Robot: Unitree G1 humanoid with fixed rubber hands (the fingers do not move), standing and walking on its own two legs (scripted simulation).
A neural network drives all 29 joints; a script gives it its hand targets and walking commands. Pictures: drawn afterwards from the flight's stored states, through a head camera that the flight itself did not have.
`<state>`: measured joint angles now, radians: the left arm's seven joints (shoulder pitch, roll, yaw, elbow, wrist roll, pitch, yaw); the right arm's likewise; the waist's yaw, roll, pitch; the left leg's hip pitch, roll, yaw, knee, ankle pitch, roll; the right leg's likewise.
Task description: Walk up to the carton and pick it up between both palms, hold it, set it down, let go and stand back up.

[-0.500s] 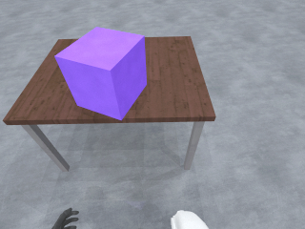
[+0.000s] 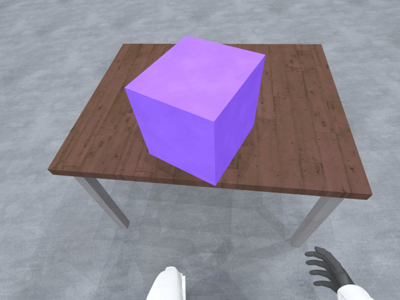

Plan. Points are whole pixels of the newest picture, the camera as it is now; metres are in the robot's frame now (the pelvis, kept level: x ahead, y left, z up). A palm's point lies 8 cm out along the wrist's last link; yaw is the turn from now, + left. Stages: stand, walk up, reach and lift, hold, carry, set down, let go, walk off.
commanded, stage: walk up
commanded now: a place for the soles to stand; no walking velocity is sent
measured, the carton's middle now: (200, 110) +0.60 +0.04 -0.01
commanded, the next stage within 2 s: none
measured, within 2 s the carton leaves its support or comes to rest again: neither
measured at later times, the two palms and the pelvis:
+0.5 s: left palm (80, 223) +0.28 +0.33 -0.07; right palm (295, 289) +0.16 -0.16 -0.12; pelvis +0.13 +0.10 +0.00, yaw -4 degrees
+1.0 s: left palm (63, 221) +0.29 +0.38 -0.08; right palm (284, 239) +0.24 -0.14 -0.06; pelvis +0.14 +0.13 +0.01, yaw -6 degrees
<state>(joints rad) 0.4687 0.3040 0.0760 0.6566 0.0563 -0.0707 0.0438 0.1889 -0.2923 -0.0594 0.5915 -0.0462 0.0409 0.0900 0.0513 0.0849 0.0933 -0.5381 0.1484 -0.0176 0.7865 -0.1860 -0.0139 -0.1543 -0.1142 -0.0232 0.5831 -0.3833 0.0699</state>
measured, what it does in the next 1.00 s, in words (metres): walks ahead: left foot, then right foot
